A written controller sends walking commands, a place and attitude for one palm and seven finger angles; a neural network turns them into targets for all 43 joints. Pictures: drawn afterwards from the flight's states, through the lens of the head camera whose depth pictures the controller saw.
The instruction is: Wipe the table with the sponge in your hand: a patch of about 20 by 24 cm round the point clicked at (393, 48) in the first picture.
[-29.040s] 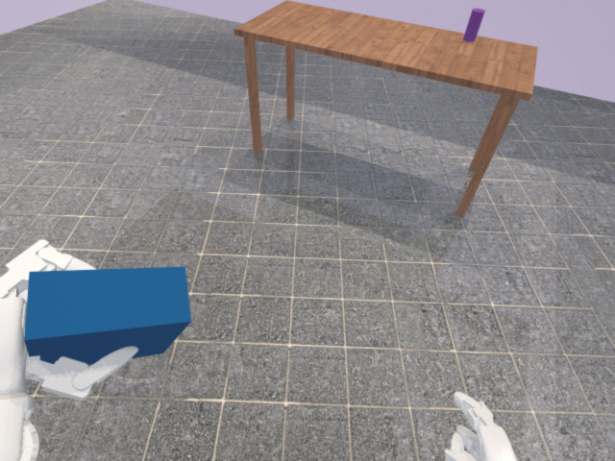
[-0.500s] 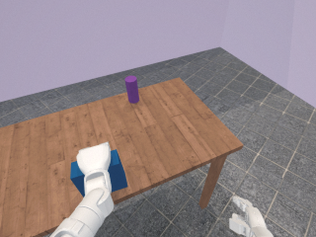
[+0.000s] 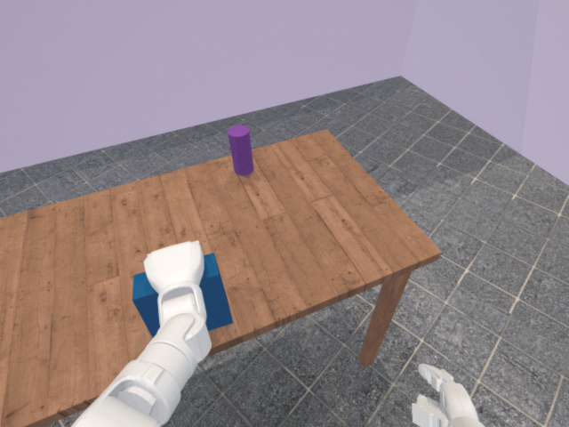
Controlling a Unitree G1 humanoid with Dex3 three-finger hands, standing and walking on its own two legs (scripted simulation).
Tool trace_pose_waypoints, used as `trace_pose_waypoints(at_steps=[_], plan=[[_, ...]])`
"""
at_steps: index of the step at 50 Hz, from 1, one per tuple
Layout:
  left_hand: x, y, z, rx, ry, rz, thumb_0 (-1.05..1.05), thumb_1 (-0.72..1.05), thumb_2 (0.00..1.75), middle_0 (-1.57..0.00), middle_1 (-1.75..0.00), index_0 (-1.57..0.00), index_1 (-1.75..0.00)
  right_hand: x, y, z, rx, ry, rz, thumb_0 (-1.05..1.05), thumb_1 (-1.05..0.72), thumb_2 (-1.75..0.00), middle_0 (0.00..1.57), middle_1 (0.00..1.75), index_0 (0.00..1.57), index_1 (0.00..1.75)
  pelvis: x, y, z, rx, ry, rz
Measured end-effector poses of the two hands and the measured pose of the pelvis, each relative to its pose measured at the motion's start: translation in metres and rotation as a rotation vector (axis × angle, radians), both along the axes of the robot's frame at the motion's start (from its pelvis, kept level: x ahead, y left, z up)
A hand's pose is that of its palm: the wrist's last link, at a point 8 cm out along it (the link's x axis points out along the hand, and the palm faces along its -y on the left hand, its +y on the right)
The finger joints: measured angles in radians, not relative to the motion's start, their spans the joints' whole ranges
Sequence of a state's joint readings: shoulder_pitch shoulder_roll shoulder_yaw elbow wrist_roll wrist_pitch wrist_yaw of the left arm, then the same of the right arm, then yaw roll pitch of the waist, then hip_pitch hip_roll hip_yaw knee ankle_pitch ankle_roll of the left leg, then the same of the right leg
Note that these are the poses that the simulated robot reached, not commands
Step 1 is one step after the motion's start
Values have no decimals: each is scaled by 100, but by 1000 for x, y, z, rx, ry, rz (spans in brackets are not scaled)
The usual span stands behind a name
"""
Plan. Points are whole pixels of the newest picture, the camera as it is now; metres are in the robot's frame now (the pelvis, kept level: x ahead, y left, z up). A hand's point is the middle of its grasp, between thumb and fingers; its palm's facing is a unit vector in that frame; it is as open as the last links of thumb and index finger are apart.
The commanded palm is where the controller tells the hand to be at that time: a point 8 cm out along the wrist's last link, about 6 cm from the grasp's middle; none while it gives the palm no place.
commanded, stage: wipe forward along the third lane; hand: left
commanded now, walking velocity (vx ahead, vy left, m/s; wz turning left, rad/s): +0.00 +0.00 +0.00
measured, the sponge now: (188, 307) +0.31 +0.21 -0.06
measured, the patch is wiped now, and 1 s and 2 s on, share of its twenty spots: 0.75 0.90 0.95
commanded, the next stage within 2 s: wipe back along the third lane in 1.30 s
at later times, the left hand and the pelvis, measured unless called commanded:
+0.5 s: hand (185, 264) +0.37 +0.22 -0.01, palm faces -0.10 +0.01 -0.99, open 10.1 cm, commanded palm +0.37 +0.23 +0.03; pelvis -0.05 -0.03 -0.03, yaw -1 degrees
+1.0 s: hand (181, 233) +0.43 +0.25 +0.00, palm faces -0.14 +0.00 -0.99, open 10.1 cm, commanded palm +0.43 +0.25 +0.03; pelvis -0.05 -0.02 -0.04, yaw -4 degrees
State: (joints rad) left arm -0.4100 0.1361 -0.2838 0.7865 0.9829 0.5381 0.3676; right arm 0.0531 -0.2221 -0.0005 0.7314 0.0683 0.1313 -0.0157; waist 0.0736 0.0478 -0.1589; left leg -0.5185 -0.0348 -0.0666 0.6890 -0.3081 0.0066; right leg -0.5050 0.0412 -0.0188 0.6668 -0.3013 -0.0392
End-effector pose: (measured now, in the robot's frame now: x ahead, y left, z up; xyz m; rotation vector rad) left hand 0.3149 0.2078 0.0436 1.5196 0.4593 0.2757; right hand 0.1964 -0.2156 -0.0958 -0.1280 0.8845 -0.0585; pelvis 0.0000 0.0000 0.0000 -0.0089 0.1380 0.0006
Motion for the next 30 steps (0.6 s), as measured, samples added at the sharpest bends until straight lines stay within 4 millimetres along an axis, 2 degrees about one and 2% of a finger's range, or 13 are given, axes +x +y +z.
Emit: trace_pose_waypoints(at_steps=[7, 16, 24, 30], plan=[[10, -1, -1, 27, 21, -10, -1, -61, 114, -79, -131, -82, -131, -39, -18, -18, -25, 55, -44, 1, -90, -90, 20, 30, 20, 30, -15, -7, -7, 3, 28, 1], [20, 0, 2, 47, 7, -3, -1, -61, 113, -79, -131, -82, -131, -104, -46, -40, -46, 133, -127, 1, -90, -90, 20, 30, 20, 30, -35, -18, -16, 9, 59, -11], [35, 5, 6, 56, -2, 21, 1, -61, 113, -79, -132, -81, -132, -160, -72, -50, -81, 189, -198, 1, -90, -90, 20, 30, 20, 30, -52, -28, -24, 12, 92, -22], [50, 9, 7, 65, 1, 32, 2, -61, 113, -78, -133, -81, -133, -194, -86, -54, -105, 221, -240, 1, -90, -90, 20, 30, 20, 30, -59, -32, -31, 9, 123, -34]])
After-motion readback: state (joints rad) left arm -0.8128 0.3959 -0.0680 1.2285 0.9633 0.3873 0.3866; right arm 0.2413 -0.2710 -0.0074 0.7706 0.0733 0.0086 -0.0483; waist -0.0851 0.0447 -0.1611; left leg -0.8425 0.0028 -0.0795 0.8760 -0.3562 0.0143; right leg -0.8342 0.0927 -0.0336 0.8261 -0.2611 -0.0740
